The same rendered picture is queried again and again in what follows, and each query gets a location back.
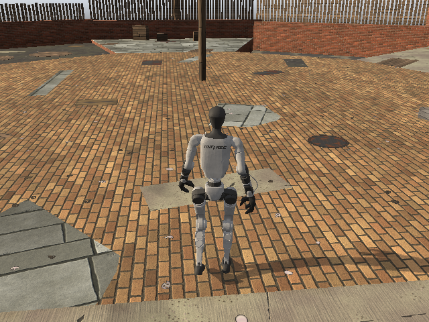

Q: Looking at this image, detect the robot left upper arm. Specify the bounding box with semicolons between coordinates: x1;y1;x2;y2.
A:
184;134;202;170

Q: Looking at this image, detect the robot right upper arm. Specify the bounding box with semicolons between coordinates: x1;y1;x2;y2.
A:
230;136;246;175

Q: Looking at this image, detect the left robot foot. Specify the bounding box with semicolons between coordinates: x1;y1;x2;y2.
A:
194;263;205;275

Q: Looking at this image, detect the left robot hand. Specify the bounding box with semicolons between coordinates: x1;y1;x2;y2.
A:
179;180;194;193

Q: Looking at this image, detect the robot right forearm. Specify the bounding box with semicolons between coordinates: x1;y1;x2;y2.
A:
240;165;254;197

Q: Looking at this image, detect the right robot hand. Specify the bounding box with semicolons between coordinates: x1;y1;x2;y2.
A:
240;195;256;214

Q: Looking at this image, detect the robot left forearm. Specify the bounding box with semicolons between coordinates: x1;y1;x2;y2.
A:
180;160;191;183

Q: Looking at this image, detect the robot torso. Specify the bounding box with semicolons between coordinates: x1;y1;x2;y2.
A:
200;132;231;201

